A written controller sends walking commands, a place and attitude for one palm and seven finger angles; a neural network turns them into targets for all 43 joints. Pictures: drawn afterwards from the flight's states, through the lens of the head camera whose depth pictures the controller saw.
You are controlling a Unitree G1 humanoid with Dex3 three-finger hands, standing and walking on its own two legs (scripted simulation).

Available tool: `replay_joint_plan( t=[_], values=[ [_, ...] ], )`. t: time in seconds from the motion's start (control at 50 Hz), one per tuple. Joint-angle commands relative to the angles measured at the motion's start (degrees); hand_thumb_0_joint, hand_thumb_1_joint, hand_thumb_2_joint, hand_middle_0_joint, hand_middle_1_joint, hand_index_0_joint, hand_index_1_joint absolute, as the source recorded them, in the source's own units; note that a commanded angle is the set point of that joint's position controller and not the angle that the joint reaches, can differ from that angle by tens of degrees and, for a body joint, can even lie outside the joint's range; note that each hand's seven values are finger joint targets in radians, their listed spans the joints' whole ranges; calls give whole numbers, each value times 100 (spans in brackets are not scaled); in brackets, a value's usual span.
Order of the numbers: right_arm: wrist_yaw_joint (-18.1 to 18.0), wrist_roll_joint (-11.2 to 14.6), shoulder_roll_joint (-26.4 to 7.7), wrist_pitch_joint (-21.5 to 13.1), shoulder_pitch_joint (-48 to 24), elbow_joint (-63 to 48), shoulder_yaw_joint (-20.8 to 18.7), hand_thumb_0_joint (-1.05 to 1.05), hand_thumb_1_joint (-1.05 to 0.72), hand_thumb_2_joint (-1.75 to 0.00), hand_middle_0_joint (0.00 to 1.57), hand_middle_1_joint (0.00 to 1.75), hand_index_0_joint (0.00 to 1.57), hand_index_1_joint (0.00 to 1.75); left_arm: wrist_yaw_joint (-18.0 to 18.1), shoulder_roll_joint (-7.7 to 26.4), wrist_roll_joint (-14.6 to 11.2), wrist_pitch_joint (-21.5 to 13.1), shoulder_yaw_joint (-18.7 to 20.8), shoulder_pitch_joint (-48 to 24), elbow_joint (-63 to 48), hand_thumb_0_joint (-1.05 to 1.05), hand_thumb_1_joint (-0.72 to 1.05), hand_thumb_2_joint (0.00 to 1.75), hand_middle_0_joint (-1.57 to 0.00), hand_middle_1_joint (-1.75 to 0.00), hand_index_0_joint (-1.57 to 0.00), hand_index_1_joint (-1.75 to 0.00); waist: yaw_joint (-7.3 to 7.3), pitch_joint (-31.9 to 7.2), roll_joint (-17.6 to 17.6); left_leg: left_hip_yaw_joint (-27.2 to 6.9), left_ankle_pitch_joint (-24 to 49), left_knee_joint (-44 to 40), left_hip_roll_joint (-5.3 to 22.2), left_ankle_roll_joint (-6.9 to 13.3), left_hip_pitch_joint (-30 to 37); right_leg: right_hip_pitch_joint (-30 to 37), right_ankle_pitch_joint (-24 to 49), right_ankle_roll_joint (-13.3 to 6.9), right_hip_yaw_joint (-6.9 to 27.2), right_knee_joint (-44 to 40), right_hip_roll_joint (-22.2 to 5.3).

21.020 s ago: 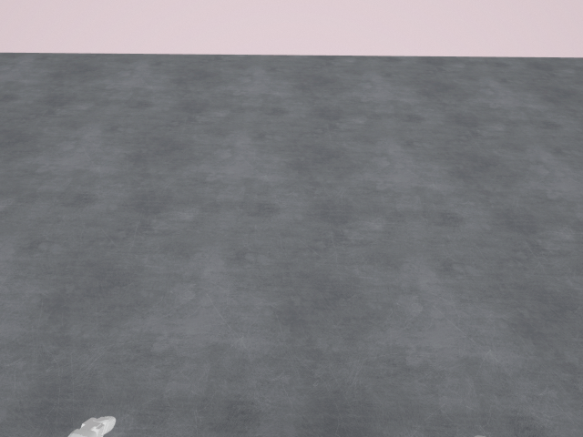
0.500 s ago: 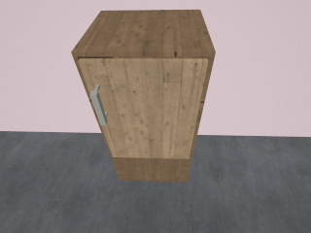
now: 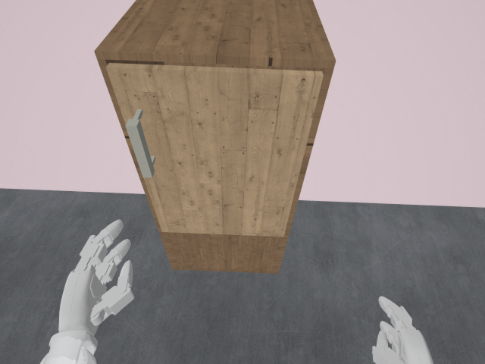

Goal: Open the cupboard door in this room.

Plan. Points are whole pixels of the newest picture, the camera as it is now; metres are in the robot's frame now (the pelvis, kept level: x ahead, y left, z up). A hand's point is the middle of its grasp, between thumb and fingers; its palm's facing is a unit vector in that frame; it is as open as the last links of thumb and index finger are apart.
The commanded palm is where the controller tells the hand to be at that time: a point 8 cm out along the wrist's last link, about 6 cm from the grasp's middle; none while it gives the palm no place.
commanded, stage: raise the hand with hooked fingers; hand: left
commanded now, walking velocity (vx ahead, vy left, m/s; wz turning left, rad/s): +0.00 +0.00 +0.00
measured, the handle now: (143, 144) +0.56 +0.25 +0.03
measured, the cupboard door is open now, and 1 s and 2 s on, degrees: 0 0 0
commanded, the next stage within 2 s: move the hooked fingers beside the handle in 1.82 s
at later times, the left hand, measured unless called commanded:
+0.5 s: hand (113, 312) +0.21 +0.21 -0.01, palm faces -0.08 -1.00 -0.02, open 10.7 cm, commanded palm +0.17 +0.28 +0.00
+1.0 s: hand (67, 279) +0.24 +0.28 +0.03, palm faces +0.06 -1.00 -0.05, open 13.5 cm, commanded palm +0.22 +0.33 +0.03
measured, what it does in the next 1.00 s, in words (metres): stands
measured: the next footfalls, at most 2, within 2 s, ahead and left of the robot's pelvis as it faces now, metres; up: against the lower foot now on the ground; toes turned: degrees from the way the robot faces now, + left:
none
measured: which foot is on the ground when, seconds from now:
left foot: down 0.00-1.00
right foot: down 0.00-1.00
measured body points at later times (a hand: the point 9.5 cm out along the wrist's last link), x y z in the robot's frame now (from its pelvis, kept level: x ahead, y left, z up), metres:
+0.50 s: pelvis -0.03 +0.00 -0.05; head +0.04 +0.00 +0.39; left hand +0.21 +0.27 -0.01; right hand +0.14 -0.21 -0.14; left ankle +0.00 +0.12 -0.71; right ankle +0.02 -0.10 -0.71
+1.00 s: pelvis -0.01 +0.02 -0.03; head +0.04 +0.04 +0.42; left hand +0.23 +0.34 +0.04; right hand +0.17 -0.21 -0.09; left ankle +0.00 +0.12 -0.71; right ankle +0.02 -0.10 -0.71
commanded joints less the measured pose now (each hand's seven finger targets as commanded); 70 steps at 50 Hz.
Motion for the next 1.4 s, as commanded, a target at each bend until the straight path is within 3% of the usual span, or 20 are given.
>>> replay_joint_plan(
  t=[0.0, 0.06, 0.1, 0.14, 0.18, 0.22, 0.28, 0.32, 0.4, 0.46, 0.54, 0.66, 0.76, 0.8, 0.86, 0.96, 1.04, 1.12, 1.26, 1.38],
  values=[
    [249, 22, -726, -232, -543, -1449, -289, 0, -90, -90, 20, 30, 20, 30, -1472, 761, -289, -1296, 845, 1769, 92, 0, 55, 75, -22, -53, -22, -53, 621, -417, -191, -77, 971, 797, -318, -114, -1353, 101, 1237, -57, 360, 421, -29],
    [163, 57, -730, -60, -566, -1870, -269, 0, -90, -90, 20, 30, 20, 30, -1631, 1195, -531, -1116, 1185, 936, -887, 0, 48, 72, -23, -57, -23, -57, 618, -992, 162, -33, 692, 1211, -321, -12, -1747, -77, 655, -3, 784, 597, -42],
    [108, 83, -639, -55, -461, -2039, -230, 0, -90, -90, 20, 30, 20, 30, -1515, 1131, -669, -1078, 1108, 264, -1690, 0, 43, 70, -23, -60, -23, -60, 414, -1214, 694, -79, 515, 1408, -242, 43, -1685, -382, 135, 34, 869, 555, -13],
    [52, 45, -594, -55, -209, -1949, -190, 0, -90, -90, 20, 30, 20, 30, -1291, 1197, -688, -1254, 1123, -185, -2696, 0, 39, 68, -24, -63, -24, -63, 266, -1634, 1091, -255, 895, 1546, -110, 93, -1314, -501, 677, 5, 671, 817, 112],
    [-30, -9, -605, -56, -27, -1791, -151, 0, -90, -90, 20, 30, 20, 30, -1213, 1213, -603, -1355, 878, -543, -3357, 0, 34, 66, -24, -66, -24, -66, 43, -1861, 1021, -369, 1090, 1718, -3, 144, -1163, -689, 973, 7, 620, 967, 181],
    [-73, 9, -640, -95, 7, -1598, -87, 0, -90, -90, 20, 30, 20, 30, -1256, 992, -476, -1314, 484, -569, -3150, 0, 29, 64, -24, -69, -24, -69, -176, -1474, 958, -457, 944, 1735, 57, 170, -1248, -1077, 749, 3, 448, 956, 236],
    [-162, 108, -736, -111, -31, -1432, 17, 0, -90, -90, 20, 30, 20, 30, -1576, 1151, -447, -822, 398, -819, -2254, 0, 22, 61, -25, -74, -25, -74, -327, -859, 706, -548, 334, 1736, 75, 163, -1750, -1285, 12, 30, 433, 746, 266],
    [-232, 210, -766, -85, -85, -1476, 31, 0, -90, -90, 20, 30, 20, 30, -1741, 1389, -485, -291, 715, -524, -1609, 0, 18, 59, -25, -76, -25, -76, -186, -903, 199, -544, 18, 1553, 41, 168, -2028, -992, -571, 102, 534, 450, 218],
    [-269, 281, -678, 84, -295, -1835, 61, 0, -90, -90, 20, 30, 20, 30, -1820, 1794, -881, 700, 1571, 105, -1389, 0, 8, 55, -26, -82, -26, -82, 378, -1641, -52, -421, 416, 1214, -85, 131, -1887, 141, -410, 172, 655, 155, 61],
    [-261, 227, -502, 84, -390, -1875, 116, 0, -90, -90, 20, 30, 20, 30, -1448, 1821, -1097, 678, 1945, 122, -1655, 0, 1, 52, -26, -87, -26, -87, 549, -1634, -107, -464, 699, 1085, -46, 97, -1838, 382, -118, 141, 594, 204, 90],
    [-195, 170, -530, -33, -118, -1627, 85, 0, -90, -90, 20, 30, 20, 30, -1048, 1565, -855, 4, 1675, -303, -1719, 0, -8, 48, -27, -93, -27, -93, 267, -1039, 251, -460, 381, 912, -6, 76, -1751, -362, -543, 112, 374, 232, 142],
    [-245, 234, -861, -214, 177, -1554, 92, 0, -90, -90, 20, 30, 20, 30, -1593, 1564, -716, -279, 1048, -1093, -1218, 0, -22, 42, -28, -102, -28, -102, -78, -753, 409, -518, -308, 809, -39, 130, -1600, -880, -1077, 71, 350, 166, 169],
    [-338, 236, -954, -234, 264, -1576, 97, 0, -90, -90, 20, 30, 20, 30, -1704, 2374, -849, -52, 1780, -1320, -1452, 0, -34, 37, -29, -110, -29, -110, 183, -1321, 751, -594, 298, 529, -14, 115, -1004, -359, -264, 13, 147, 269, 245],
    [-317, 224, -885, -203, 255, -1590, 115, 0, -90, -90, 20, 30, 20, 30, -1573, 2317, -894, -38, 1896, -1229, -1556, 0, -38, 35, -29, -112, -29, -112, 257, -1399, 881, -593, 712, 424, 4, 75, -745, -221, 166, 6, 26, 312, 256],
    [-260, 203, -862, -140, 267, -1584, 140, 0, -90, -90, 20, 30, 20, 30, -1428, 2156, -954, 39, 1901, -1193, -1305, 0, -45, 32, -30, -117, -30, -117, 265, -1179, 839, -624, 1082, 392, 17, 11, -662, -201, 538, -16, -78, 351, 313],
    [-210, 211, -960, 9, 348, -1623, 175, 0, -90, -90, 20, 30, 20, 30, -1662, 1981, -789, 411, 1544, -1543, -567, 0, -50, 30, -30, -120, -30, -120, 56, -739, 695, -601, 1003, 340, 39, -4, -759, -404, 633, 10, -115, 244, 324],
    [-259, 231, -1003, 39, 353, -1649, 183, 0, -90, -90, 20, 30, 20, 30, -1933, 2294, -773, 544, 1675, -2200, -570, 0, -50, 30, -30, -120, -30, -120, 27, -1094, 575, -625, 1048, 304, 40, 13, -578, -249, 696, 28, -76, 155, 316],
    [-303, 192, -954, 27, 354, -1585, 211, 0, -90, -90, 20, 30, 20, 30, -2014, 2688, -907, 312, 2081, -2700, -828, 0, -50, 30, -30, -120, -30, -120, 140, -1602, 837, -644, 1620, 333, 44, -44, -173, -13, 1066, -9, -50, 214, 326],
    [-282, 187, -1001, 123, 418, -1454, 227, 0, -90, -90, 20, 30, 20, 30, -2217, 2780, -940, 457, 2169, -2836, 86, 0, -50, 30, -30, -120, -30, -120, 150, -1358, 885, -614, 1949, 294, 56, -70, -215, 3, 1285, -28, -61, 160, 331],
    [-260, 231, -1032, 201, 447, -1594, 195, 0, -90, -90, 20, 30, 20, 30, -2460, 2694, -974, 728, 2039, -2825, 340, 0, -50, 30, -30, -120, -30, -120, 156, -1379, 554, -566, 1689, 161, 40, 5, -270, 124, 1196, -4, -34, -13, 313]
  ],
)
